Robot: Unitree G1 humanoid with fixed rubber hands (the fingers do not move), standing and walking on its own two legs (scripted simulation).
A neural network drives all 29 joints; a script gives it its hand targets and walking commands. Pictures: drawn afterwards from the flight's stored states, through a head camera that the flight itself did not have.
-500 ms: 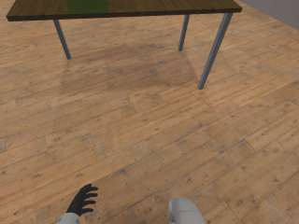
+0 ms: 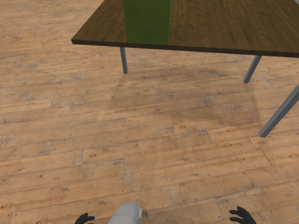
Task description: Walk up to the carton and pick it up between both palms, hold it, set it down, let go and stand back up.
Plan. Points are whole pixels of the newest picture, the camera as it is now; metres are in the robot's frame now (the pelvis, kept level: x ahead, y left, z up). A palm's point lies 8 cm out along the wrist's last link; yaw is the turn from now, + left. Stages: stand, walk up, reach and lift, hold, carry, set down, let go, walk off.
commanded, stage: walk up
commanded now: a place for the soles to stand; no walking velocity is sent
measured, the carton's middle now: (149, 10) +1.01 +0.08 +0.12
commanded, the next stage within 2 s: none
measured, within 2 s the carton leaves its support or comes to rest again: neither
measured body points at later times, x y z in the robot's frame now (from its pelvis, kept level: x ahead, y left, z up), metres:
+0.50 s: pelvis +0.22 +0.05 +0.00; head +0.23 +0.09 +0.45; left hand +0.35 +0.28 -0.13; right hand +0.29 -0.19 -0.10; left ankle +0.22 +0.13 -0.74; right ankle +0.25 -0.10 -0.64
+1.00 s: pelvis +0.42 +0.00 +0.00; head +0.43 -0.01 +0.45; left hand +0.47 +0.23 -0.12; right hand +0.55 -0.22 -0.11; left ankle +0.40 +0.13 -0.65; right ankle +0.43 -0.08 -0.74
